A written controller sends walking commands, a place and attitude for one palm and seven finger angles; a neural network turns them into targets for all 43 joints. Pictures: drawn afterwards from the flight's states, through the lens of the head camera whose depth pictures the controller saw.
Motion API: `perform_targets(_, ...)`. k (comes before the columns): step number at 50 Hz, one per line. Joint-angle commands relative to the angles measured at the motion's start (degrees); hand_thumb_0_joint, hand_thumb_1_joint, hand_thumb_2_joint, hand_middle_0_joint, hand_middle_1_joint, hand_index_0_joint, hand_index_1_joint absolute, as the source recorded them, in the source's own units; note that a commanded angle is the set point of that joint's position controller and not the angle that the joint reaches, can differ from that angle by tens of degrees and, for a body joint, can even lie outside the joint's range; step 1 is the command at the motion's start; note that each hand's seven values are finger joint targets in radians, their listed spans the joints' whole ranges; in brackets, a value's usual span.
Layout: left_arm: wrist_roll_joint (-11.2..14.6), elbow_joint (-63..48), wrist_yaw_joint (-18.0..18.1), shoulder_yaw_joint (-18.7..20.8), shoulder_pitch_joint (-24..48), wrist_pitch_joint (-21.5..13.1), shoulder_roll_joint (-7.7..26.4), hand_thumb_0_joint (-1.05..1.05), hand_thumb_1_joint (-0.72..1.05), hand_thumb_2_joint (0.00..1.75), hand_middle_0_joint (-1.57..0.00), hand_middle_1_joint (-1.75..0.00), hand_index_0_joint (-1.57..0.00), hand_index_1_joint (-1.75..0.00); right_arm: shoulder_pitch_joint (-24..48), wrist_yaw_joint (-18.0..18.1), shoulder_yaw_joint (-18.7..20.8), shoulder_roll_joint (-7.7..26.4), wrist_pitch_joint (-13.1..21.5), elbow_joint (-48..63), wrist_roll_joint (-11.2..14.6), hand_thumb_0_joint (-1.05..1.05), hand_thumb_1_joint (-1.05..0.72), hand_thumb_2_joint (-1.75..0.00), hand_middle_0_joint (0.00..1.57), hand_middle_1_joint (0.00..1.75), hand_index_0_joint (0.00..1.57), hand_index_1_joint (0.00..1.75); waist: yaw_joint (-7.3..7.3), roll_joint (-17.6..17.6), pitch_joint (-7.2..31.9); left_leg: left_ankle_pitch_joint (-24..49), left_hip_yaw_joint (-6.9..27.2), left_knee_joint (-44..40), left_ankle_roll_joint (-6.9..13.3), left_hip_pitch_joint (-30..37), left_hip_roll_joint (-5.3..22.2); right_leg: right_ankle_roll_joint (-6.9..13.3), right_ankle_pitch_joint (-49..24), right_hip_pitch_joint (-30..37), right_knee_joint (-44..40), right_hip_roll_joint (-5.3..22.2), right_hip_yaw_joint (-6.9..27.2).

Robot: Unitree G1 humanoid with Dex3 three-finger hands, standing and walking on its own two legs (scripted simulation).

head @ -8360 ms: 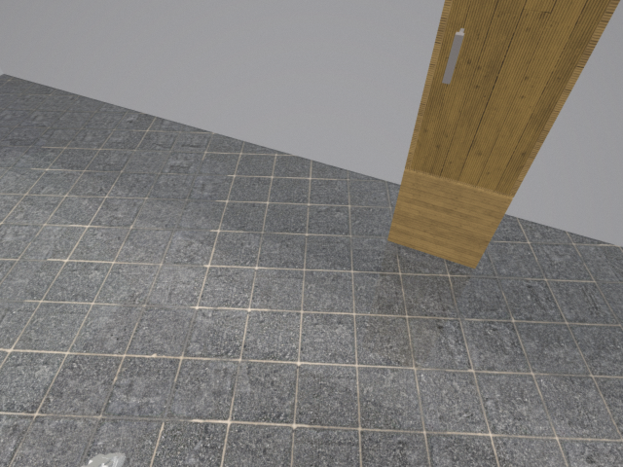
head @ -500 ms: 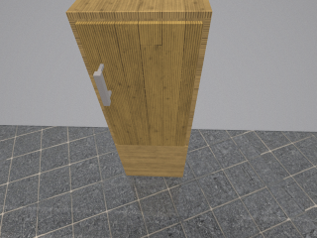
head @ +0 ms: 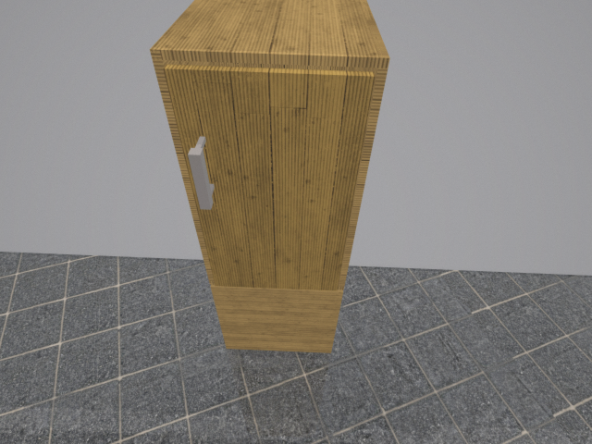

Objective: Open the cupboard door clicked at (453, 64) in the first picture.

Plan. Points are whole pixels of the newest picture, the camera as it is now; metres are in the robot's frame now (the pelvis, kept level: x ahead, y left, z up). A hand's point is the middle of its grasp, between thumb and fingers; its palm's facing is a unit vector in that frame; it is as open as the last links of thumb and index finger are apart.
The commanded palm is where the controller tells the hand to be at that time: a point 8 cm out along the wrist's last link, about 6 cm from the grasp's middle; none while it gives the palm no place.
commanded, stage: come to a stop and stand still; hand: left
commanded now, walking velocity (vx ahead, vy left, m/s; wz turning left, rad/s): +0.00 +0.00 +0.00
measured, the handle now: (204, 173) +0.56 +0.21 +0.06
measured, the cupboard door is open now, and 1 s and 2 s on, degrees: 0 0 0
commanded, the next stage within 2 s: look again from close up in 0.68 s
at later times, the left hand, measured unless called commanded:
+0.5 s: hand out of the picture -0.03 +0.20 -0.18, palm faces +0.00 -0.98 -0.17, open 7.4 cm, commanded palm none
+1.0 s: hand out of the picture -0.07 +0.19 -0.18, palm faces +0.03 -0.99 -0.15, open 7.4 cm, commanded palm none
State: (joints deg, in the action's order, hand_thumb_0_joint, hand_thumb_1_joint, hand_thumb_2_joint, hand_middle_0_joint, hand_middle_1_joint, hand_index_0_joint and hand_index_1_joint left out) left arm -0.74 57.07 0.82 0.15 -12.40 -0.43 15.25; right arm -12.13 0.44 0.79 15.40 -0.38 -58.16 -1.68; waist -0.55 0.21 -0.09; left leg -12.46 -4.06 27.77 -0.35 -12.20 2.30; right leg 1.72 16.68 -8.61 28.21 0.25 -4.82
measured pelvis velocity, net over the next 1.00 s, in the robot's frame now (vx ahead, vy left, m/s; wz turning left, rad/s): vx -0.03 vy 0.04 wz -0.01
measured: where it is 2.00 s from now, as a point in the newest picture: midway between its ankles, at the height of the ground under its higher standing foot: outside the picture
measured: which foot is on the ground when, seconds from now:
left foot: down 0.00-1.00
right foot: down 0.00-1.00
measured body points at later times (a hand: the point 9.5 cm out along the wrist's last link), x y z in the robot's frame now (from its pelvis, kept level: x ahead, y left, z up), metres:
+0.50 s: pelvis -0.02 +0.03 +0.00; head -0.03 +0.04 +0.45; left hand -0.02 +0.26 -0.16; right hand -0.01 -0.20 -0.15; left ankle +0.03 +0.12 -0.74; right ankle -0.01 -0.10 -0.74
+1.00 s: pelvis -0.03 +0.04 +0.00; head -0.04 +0.05 +0.45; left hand -0.07 +0.25 -0.16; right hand -0.04 -0.17 -0.16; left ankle +0.03 +0.12 -0.74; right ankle -0.01 -0.10 -0.74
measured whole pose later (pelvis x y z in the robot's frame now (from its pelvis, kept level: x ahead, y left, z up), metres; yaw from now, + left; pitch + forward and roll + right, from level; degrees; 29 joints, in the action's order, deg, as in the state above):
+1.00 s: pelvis -0.03 +0.04 +0.00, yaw -1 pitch -2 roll +0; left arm -1.6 63.6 2.4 0.2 -22.2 -0.5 6.5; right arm -17.9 0.9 1.5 6.6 -0.5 -64.4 -0.8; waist 0.0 0.8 -0.3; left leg -8.2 -6.2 23.7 3.2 -13.8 -0.5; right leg -1.7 11.7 -10.9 24.7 2.9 -2.9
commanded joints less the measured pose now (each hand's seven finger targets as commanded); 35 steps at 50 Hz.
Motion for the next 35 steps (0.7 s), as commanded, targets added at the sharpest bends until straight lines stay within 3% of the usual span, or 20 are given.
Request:
perform_targets(1, 0.1, -2.3, 0.5, 1.5, 0.1, -0.9, 8.4, 0.00, 0.90, 0.90, -0.20, -0.30, -0.20, -0.30, 2.1, 0.3, 1.0, 7.6, 1.6, 2.6, 0.2, 0.00, -0.90, -0.90, 0.20, 0.30, 0.20, 0.30, 0.59, -0.5, -2.8, 1.9, 5.5, -6.2, 2.1, -0.5, 3.9, 0.8, -1.0, -4.6, -9.6, 7.0, 8.5)
perform_targets(12, -0.1, 0.9, 0.9, 0.7, -2.5, -0.7, 5.3, 0.00, 0.90, 0.90, -0.20, -0.30, -0.20, -0.30, -0.5, 0.3, 0.6, 5.3, 1.7, -1.3, 0.7, 0.00, -0.90, -0.90, 0.20, 0.30, 0.20, 0.30, 0.53, 0.5, -2.0, 1.8, 6.3, -8.9, 2.0, 0.0, 4.6, -0.3, -3.2, -3.1, -9.8, 6.7, 7.1)
perform_targets(14, -0.1, 1.8, 1.0, 0.6, -3.6, -0.6, 4.4, 0.00, 0.90, 0.90, -0.20, -0.30, -0.20, -0.30, -0.7, 0.3, 0.6, 4.6, 1.6, -2.0, 0.8, 0.00, -0.90, -0.90, 0.20, 0.30, 0.20, 0.30, 0.63, -0.8, -2.4, 0.4, 6.2, -9.5, 1.9, -0.2, 4.5, -0.5, -3.2, -3.2, -9.9, 6.8, 7.0)
perform_targets(31, -0.5, 5.4, 1.9, 0.2, -11.7, -0.5, -2.3, 0.00, 0.90, 0.90, -0.20, -0.30, -0.20, -0.30, -6.1, 0.7, 1.3, -0.7, 1.1, -4.7, 1.2, 0.00, -0.90, -0.90, 0.20, 0.30, 0.20, 0.30, 0.43, -0.4, -4.9, -7.3, 7.3, -12.5, 2.0, -2.2, 4.5, -1.2, -2.1, -4.8, -9.3, 6.1, 5.9)
perform_targets(35, -0.6, 5.7, 2.0, 0.3, -13.1, -0.4, -3.3, 0.00, 0.90, 0.90, -0.20, -0.30, -0.20, -0.30, -6.8, 0.8, 1.5, -1.2, 1.1, -4.7, 1.1, 0.00, -0.90, -0.90, 0.20, 0.30, 0.20, 0.30, 0.60, -1.6, -5.7, -10.0, 7.9, -13.6, 2.2, -3.4, 4.8, -1.4, -2.0, -5.1, -8.6, 5.7, 5.4)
